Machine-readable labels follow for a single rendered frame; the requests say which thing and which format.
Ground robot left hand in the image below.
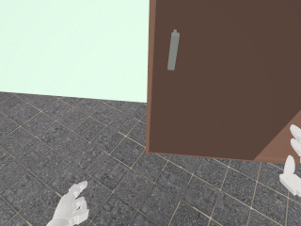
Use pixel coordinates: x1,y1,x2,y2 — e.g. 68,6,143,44
53,181,89,226

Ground wardrobe door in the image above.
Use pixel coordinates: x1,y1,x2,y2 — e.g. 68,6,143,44
258,110,301,160
149,0,301,161

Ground robot right hand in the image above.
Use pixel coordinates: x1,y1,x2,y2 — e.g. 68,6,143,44
279,124,301,197

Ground handle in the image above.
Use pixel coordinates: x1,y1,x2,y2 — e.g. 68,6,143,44
167,29,180,71

